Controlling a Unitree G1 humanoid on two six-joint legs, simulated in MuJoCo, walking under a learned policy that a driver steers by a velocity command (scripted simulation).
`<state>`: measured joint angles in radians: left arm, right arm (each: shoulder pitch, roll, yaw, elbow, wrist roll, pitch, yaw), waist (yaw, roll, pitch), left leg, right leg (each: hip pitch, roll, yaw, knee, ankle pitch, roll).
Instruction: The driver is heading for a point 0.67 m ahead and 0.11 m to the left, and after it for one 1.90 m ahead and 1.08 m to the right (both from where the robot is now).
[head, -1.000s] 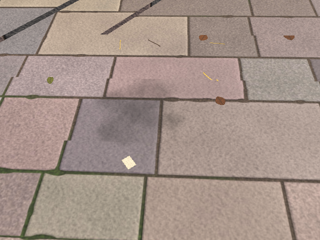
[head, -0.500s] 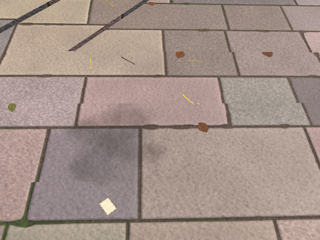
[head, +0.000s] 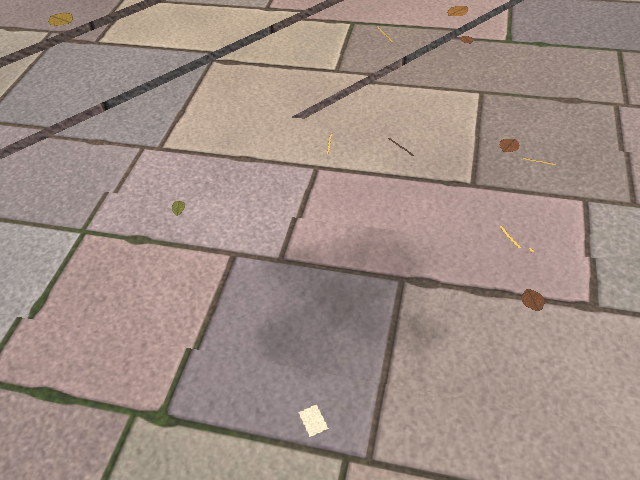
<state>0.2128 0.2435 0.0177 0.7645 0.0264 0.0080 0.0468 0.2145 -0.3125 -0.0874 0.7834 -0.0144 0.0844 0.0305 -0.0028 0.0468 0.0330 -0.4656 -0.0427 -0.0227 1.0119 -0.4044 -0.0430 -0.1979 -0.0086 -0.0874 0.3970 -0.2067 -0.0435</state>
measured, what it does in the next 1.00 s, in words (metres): goes down, turning left: left foot, then right foot 0.04 m lower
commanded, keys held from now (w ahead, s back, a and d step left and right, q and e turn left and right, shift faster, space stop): q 0.08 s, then w+q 0.44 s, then w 0.48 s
